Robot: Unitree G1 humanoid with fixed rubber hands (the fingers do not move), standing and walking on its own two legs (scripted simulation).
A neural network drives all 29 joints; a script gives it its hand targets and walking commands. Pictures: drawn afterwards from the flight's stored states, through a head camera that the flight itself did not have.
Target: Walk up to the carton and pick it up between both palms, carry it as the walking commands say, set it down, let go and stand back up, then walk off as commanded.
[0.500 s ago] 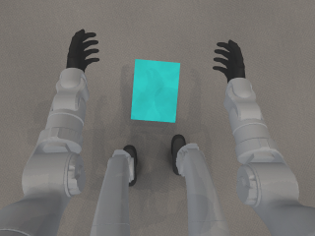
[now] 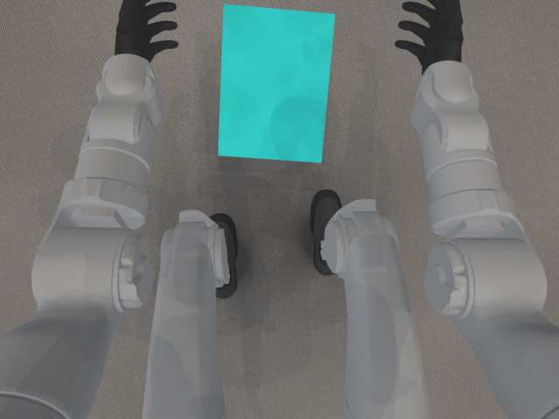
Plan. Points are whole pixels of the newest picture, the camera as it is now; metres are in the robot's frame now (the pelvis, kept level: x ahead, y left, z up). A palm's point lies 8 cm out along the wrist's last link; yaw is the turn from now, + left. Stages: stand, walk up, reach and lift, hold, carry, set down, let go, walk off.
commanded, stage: reach and lift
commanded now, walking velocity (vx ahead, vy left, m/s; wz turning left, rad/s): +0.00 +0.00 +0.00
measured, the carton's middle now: (274, 93) +0.50 -0.01 -0.45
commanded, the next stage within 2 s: none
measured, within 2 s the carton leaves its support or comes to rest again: neither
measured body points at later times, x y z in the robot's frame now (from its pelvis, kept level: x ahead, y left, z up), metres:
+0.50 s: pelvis -0.02 +0.00 -0.09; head +0.36 +0.00 +0.14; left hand +0.51 +0.15 -0.30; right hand +0.50 -0.22 -0.28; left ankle +0.10 +0.13 -0.49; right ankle +0.14 -0.12 -0.49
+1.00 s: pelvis -0.01 +0.00 -0.15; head +0.38 -0.01 +0.07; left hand +0.55 +0.15 -0.36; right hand +0.52 -0.24 -0.36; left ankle +0.10 +0.13 -0.49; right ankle +0.14 -0.12 -0.49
